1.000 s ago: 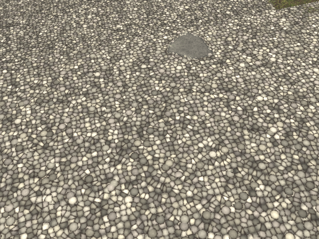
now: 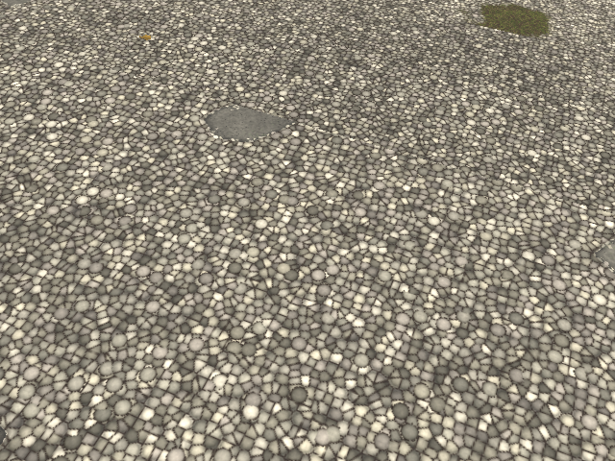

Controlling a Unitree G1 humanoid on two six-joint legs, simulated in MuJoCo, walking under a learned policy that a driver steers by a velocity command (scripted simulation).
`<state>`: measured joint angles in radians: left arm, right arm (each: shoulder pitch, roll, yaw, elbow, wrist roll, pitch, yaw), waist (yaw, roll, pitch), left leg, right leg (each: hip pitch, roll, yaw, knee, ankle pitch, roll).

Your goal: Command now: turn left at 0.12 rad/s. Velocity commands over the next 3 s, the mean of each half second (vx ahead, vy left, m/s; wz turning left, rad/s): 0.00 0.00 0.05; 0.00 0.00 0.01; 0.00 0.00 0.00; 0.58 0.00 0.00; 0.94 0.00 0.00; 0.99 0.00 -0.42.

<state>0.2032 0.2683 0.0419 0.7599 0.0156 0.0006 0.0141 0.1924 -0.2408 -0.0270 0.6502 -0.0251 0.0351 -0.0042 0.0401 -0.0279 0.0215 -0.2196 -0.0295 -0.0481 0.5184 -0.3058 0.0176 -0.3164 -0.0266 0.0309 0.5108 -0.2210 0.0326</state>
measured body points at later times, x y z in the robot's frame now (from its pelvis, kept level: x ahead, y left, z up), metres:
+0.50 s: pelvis +0.02 +0.01 +0.00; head +0.03 +0.01 +0.45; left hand +0.11 +0.27 -0.13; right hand +0.13 -0.24 -0.12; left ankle -0.02 +0.12 -0.73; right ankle +0.04 -0.14 -0.73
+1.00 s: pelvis +0.02 +0.00 +0.00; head +0.03 +0.01 +0.45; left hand +0.07 +0.26 -0.15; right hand +0.07 -0.24 -0.14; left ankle -0.02 +0.12 -0.73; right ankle +0.04 -0.14 -0.73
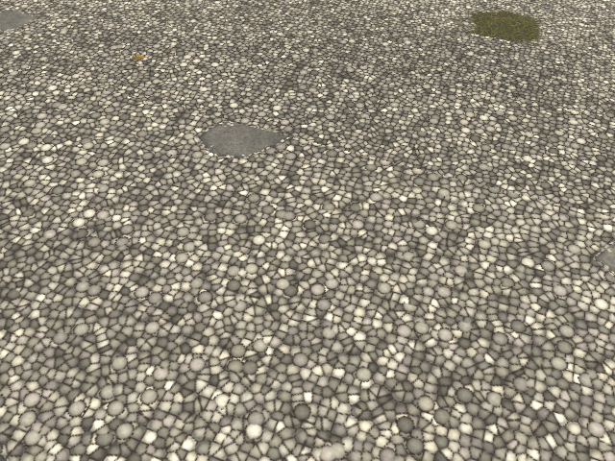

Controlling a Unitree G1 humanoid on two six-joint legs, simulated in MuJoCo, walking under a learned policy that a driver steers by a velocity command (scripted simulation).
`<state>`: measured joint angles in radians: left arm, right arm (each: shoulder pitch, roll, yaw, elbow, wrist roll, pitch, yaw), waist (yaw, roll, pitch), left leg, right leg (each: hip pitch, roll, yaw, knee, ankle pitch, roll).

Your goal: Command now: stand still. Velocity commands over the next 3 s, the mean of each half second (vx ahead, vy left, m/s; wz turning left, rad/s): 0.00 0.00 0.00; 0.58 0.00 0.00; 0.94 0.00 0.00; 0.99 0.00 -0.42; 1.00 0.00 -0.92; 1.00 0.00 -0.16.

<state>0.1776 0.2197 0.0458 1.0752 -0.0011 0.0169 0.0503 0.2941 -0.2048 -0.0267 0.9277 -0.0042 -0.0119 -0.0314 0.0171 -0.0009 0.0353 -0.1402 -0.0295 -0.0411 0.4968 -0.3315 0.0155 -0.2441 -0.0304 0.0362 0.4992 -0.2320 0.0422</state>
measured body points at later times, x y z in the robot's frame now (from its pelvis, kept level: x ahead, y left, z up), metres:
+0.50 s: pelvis +0.00 +0.00 +0.00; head +0.01 +0.00 +0.45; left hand +0.02 +0.24 -0.16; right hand +0.00 -0.24 -0.15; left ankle -0.04 +0.11 -0.74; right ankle +0.02 -0.15 -0.74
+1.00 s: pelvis +0.16 -0.08 +0.01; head +0.16 -0.09 +0.46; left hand +0.08 +0.15 -0.14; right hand +0.33 -0.31 -0.11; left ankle +0.22 +0.06 -0.65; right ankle +0.07 -0.16 -0.74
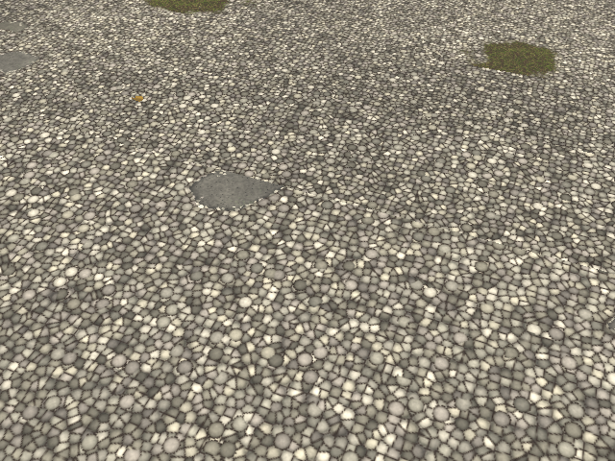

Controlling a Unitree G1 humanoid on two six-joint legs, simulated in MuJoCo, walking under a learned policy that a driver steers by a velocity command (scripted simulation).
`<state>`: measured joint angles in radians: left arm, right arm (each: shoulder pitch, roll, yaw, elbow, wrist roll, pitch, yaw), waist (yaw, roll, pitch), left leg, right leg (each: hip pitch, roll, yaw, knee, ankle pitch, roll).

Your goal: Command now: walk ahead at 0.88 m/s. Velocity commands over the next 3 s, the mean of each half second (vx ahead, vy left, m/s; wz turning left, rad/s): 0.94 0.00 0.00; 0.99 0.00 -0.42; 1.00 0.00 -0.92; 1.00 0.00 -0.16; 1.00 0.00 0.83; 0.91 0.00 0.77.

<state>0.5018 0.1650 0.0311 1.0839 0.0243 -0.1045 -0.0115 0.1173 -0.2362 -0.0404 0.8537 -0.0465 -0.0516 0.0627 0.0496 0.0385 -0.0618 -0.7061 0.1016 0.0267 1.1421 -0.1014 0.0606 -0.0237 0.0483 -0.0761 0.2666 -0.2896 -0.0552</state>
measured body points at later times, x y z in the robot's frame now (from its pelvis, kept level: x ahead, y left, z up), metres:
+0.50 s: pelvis +0.42 +0.05 +0.00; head +0.43 +0.05 +0.45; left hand +0.58 +0.29 -0.11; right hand +0.34 -0.21 -0.14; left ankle +0.35 +0.10 -0.74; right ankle +0.53 -0.11 -0.66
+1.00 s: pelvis +0.91 +0.00 +0.00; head +0.93 +0.00 +0.45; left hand +0.87 +0.28 -0.13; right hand +1.11 -0.26 -0.07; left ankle +1.12 +0.16 -0.67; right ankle +0.81 -0.02 -0.74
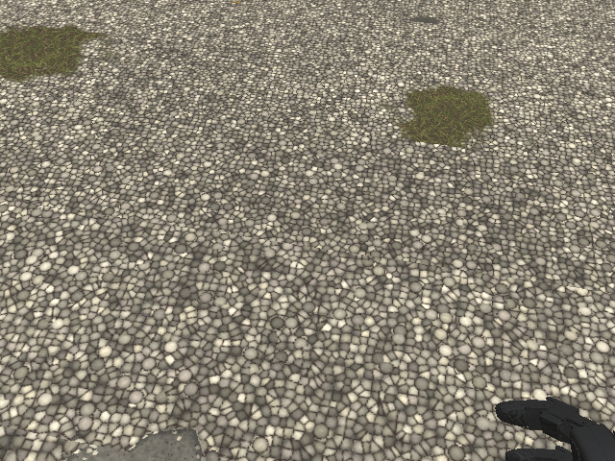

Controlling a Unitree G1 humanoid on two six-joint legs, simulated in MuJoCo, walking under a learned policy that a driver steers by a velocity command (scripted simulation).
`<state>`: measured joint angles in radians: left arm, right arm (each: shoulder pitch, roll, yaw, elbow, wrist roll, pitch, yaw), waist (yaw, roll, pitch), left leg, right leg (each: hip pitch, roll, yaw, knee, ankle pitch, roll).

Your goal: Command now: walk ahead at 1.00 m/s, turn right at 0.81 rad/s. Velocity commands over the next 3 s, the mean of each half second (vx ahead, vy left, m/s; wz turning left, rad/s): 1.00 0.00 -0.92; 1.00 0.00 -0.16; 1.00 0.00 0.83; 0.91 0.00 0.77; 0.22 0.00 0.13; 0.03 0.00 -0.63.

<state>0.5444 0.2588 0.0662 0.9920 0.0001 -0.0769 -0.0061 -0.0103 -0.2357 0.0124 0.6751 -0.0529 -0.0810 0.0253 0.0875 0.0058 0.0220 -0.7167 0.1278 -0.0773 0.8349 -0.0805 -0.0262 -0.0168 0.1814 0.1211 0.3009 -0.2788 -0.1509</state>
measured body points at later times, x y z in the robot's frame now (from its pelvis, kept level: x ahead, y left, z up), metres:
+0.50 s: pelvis +0.46 +0.00 -0.04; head +0.48 -0.01 +0.41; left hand +0.80 +0.12 -0.09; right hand +0.23 -0.20 -0.16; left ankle +0.30 +0.17 -0.74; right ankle +0.61 -0.18 -0.70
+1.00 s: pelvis +0.90 -0.20 -0.21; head +0.93 -0.20 +0.24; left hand +1.03 +0.04 -0.36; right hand +0.86 -0.48 -0.32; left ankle +1.04 -0.20 -0.90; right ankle +0.68 -0.14 -0.83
